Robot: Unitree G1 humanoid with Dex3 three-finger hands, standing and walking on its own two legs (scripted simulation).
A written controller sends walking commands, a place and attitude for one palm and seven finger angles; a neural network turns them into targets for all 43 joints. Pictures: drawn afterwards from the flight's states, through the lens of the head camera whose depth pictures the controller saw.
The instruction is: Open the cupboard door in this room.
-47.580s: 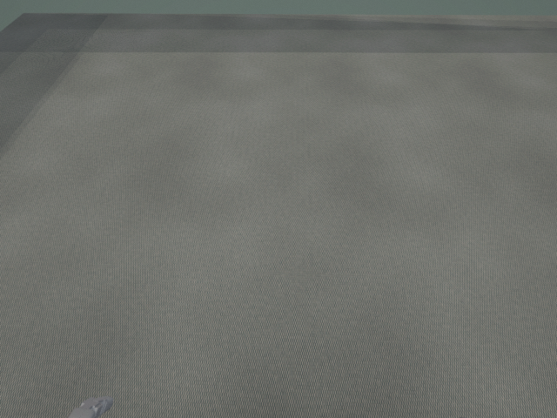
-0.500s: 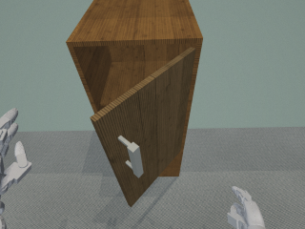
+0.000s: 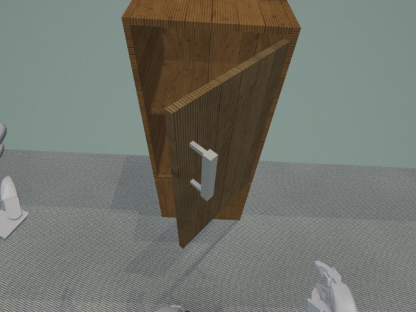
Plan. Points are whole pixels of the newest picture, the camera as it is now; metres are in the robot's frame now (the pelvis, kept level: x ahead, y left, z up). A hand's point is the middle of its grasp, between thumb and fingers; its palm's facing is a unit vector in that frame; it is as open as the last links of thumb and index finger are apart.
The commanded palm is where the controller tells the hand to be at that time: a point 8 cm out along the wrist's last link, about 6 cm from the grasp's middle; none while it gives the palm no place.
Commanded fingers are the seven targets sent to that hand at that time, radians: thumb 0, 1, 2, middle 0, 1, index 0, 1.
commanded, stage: step back with the hand held close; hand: left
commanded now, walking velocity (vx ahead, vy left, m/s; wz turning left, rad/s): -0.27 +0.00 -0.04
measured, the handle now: (201, 171) +0.38 +0.04 +0.04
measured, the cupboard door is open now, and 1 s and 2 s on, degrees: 49 49 49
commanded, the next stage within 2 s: stop stepping back and stand still in 0.36 s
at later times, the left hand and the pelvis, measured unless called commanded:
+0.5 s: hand out of the picture +0.12 +0.27 +0.18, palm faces +0.35 -0.85 -0.40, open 7.4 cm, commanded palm +0.05 +0.32 +0.19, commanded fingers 0.00 0.90 0.90 -0.20 -0.30 -0.20 -0.30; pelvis -0.11 +0.03 +0.01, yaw -4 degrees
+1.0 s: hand out of the picture +0.01 +0.27 +0.19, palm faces +0.24 -0.83 -0.50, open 7.4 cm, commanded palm -0.03 +0.32 +0.19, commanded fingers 0.00 0.90 0.90 -0.20 -0.30 -0.20 -0.30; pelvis -0.21 +0.05 +0.01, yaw -8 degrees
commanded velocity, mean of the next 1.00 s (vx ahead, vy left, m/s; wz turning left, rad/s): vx -0.05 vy -0.01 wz -0.02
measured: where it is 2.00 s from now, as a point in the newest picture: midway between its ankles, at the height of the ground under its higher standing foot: outside the picture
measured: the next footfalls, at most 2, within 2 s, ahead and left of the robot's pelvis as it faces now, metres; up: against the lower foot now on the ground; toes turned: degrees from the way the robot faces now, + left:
right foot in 0.58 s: -0.23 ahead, -0.08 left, +0.00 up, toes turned -8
left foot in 0.70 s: -0.01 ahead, +0.09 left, +0.00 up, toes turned -7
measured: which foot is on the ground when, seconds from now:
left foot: down 0.00-0.58, up 0.60-0.68, down 0.70-0.96, up 0.98-1.00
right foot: down 0.00-0.24, up 0.26-0.56, down 0.58-0.72, up 0.74-0.94, down 0.96-1.00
